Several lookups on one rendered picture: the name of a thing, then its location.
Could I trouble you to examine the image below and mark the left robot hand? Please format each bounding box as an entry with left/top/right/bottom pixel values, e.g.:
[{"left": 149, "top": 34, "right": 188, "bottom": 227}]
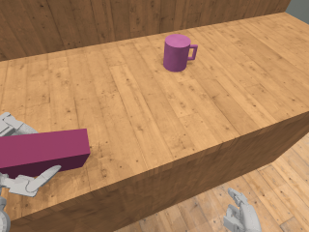
[{"left": 0, "top": 112, "right": 62, "bottom": 197}]

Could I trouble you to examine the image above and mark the robot left forearm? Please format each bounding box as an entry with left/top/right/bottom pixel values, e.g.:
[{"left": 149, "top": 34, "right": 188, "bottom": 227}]
[{"left": 0, "top": 196, "right": 11, "bottom": 232}]

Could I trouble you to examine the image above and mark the table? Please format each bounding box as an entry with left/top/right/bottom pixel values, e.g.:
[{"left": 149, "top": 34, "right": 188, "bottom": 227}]
[{"left": 0, "top": 0, "right": 309, "bottom": 232}]

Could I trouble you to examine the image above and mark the sponge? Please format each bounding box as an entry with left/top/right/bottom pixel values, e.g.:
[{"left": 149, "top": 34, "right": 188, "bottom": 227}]
[{"left": 0, "top": 129, "right": 91, "bottom": 179}]

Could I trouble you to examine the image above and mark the right robot hand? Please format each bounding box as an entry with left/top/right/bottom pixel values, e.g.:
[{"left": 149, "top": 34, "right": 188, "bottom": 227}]
[{"left": 223, "top": 188, "right": 262, "bottom": 232}]

